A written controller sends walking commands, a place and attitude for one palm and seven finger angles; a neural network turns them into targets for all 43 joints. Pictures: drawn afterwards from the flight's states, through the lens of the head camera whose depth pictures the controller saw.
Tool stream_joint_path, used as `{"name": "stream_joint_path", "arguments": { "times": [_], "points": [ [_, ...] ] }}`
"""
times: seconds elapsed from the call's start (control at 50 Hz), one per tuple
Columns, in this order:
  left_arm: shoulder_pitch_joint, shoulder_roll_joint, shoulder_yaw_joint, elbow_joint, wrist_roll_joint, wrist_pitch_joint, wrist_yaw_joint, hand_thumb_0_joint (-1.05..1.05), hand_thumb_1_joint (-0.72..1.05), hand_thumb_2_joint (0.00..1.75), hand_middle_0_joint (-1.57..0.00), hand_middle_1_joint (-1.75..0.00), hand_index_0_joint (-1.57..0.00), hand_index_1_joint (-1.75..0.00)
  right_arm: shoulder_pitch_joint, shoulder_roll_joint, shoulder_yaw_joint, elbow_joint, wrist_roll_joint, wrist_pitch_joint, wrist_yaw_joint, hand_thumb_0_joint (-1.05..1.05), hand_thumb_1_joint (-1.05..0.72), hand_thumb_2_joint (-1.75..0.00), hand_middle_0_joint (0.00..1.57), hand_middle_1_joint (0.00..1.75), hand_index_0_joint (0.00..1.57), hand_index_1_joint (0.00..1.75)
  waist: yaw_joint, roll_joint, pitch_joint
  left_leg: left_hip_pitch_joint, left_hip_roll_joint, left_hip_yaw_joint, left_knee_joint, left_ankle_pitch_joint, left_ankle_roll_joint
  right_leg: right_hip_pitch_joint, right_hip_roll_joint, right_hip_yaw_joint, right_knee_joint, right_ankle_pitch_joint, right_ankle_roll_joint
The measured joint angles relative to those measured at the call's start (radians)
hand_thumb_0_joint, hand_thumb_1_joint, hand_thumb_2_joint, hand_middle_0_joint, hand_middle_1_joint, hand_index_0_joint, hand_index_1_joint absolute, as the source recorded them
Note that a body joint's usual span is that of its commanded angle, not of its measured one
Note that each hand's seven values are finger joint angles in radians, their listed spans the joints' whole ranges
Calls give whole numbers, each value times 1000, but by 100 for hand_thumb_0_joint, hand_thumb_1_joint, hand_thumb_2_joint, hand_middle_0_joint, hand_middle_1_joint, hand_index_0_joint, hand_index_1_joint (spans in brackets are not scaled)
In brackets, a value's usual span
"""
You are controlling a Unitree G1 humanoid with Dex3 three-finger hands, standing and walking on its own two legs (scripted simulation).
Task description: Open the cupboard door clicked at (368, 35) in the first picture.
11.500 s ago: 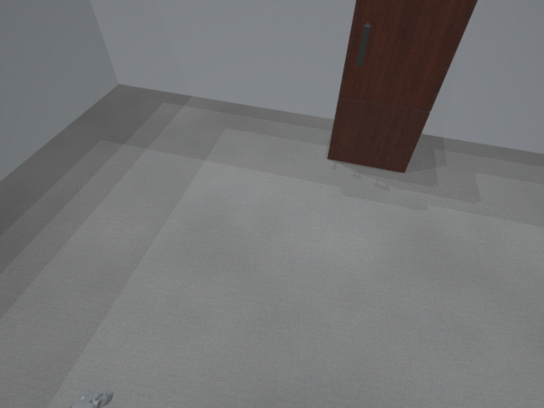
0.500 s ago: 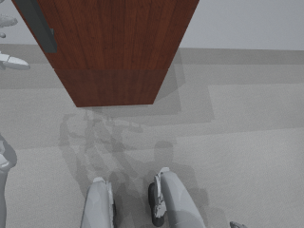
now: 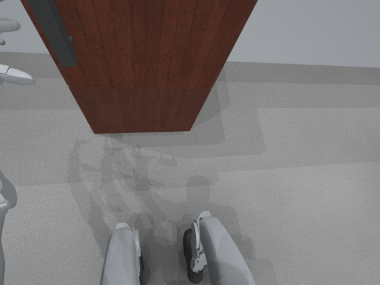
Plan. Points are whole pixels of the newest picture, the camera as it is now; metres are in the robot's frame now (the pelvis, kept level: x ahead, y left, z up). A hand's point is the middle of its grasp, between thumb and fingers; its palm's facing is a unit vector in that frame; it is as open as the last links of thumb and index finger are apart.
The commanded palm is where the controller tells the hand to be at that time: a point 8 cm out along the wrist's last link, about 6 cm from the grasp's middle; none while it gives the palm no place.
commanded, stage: move the hooked fingers beside the handle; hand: left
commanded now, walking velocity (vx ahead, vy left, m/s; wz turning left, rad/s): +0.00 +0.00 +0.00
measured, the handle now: (56, 22) +0.60 +0.20 +0.05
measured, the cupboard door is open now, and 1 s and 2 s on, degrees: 0 0 0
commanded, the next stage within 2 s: slide the fingers in behind the handle in 0.46 s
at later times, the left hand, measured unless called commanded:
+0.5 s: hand (5, 43) +0.54 +0.27 +0.06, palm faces +0.01 -1.00 -0.03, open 14.0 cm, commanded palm +0.53 +0.29 +0.05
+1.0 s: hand (28, 49) +0.53 +0.23 +0.06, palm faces +0.01 -1.00 -0.02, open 14.0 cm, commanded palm +0.52 +0.26 +0.05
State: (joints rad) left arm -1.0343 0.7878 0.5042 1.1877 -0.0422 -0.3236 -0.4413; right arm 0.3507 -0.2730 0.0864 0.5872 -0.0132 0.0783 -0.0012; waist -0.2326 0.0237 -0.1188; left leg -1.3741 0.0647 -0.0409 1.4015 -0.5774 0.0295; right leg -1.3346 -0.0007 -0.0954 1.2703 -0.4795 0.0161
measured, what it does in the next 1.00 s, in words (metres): stands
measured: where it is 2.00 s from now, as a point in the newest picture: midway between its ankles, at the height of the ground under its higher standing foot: (165, 273)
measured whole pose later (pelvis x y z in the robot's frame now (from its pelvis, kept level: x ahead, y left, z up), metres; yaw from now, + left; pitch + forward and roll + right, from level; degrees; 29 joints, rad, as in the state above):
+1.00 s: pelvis +0.00 +0.00 +0.00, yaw +1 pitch +29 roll -6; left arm -0.97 0.64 0.47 1.15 -0.06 -0.39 -0.36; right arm 0.33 -0.26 0.07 0.60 -0.02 0.08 0.01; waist -0.21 0.02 -0.13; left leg -1.33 0.06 -0.03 1.38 -0.57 0.02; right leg -1.30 0.00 -0.08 1.27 -0.48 0.01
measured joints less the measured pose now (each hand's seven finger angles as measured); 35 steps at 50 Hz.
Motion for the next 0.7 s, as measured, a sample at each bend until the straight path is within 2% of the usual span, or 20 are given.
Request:
{"name": "stream_joint_path", "arguments": {
  "times": [0.1,0.16,0.26,0.34,0.46,0.56,0.7],
  "points": [
    [1,-39,-24,1,-9,-10,4,-1,-50,30,-30,-120,-30,-120,-8,-7,-8,-3,-6,-1,-1,0,-91,-90,20,30,20,30,3,1,-7,-1,-6,1,-1,-2,2,0,-5,1,1,-5,3],
    [11,-54,-2,-2,-6,-23,14,-1,-50,30,-30,-120,-30,-120,-17,-8,-8,-9,-8,1,0,0,-91,-90,20,30,20,30,-2,-1,-7,-2,-3,5,3,-6,4,-4,-3,5,5,-7,4],
    [32,-42,38,-23,17,-37,34,-1,-50,30,-30,-120,-30,-120,-27,-3,-5,-25,-9,7,4,0,-91,-90,20,30,20,30,-12,0,5,-3,3,9,10,-12,3,-8,3,10,12,-8,4],
    [53,-34,48,-51,7,-43,30,-1,-50,30,-30,-120,-30,-120,-23,6,-5,-21,-4,15,9,0,-91,-90,20,30,20,30,-2,2,13,6,5,12,5,-12,2,-3,5,13,8,-8,3],
    [44,-38,19,-39,-22,-22,-2,-1,-50,30,-30,-120,-30,-120,-13,12,-1,1,3,20,8,0,-91,-90,20,30,20,30,18,3,8,22,1,8,-12,-7,-1,15,2,8,-5,-7,1],
    [45,-43,6,-19,-25,-17,-6,-1,-50,30,-30,-120,-30,-120,-11,8,-4,0,3,14,4,0,-91,-90,20,30,20,30,16,4,-1,26,1,3,-13,-7,-3,20,3,4,-7,-9,-2],
    [76,-74,10,-51,-30,-46,7,-1,-50,30,-30,-120,-30,-120,-20,-1,-18,-5,0,9,5,0,-91,-90,20,30,20,30,13,-2,-3,31,4,6,-10,-8,-4,23,6,7,-3,-8,-3]
  ]
}}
